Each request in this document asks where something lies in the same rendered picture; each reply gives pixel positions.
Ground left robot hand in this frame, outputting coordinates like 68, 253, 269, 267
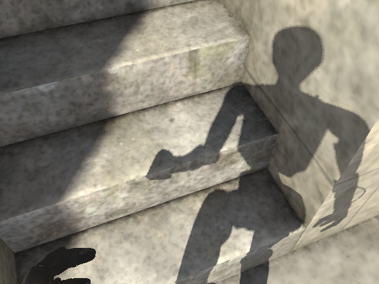
22, 247, 96, 284

